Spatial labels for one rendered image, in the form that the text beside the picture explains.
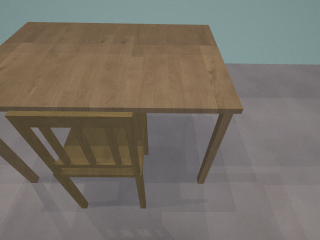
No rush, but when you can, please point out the table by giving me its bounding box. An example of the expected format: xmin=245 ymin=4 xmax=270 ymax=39
xmin=0 ymin=22 xmax=244 ymax=184

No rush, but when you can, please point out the chair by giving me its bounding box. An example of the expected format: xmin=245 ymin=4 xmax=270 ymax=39
xmin=5 ymin=111 xmax=149 ymax=209

